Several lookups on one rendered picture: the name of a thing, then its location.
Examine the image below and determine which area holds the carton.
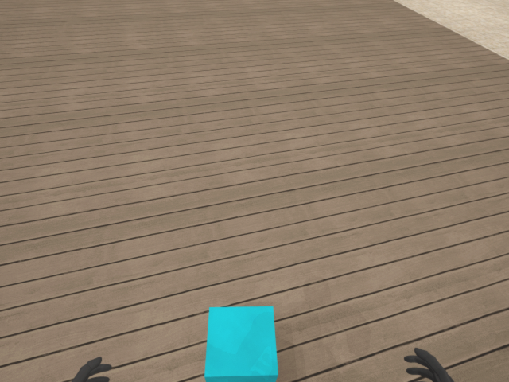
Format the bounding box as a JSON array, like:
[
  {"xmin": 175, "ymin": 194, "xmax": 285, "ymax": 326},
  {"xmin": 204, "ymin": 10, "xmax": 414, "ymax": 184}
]
[{"xmin": 204, "ymin": 306, "xmax": 278, "ymax": 382}]

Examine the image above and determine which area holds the left robot hand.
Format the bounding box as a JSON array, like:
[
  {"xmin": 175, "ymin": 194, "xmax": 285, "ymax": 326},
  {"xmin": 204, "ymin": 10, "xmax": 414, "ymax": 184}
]
[{"xmin": 72, "ymin": 357, "xmax": 112, "ymax": 382}]

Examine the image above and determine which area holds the right robot hand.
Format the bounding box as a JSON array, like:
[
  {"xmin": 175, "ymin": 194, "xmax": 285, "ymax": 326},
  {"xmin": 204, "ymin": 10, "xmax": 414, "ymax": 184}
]
[{"xmin": 404, "ymin": 348, "xmax": 454, "ymax": 382}]

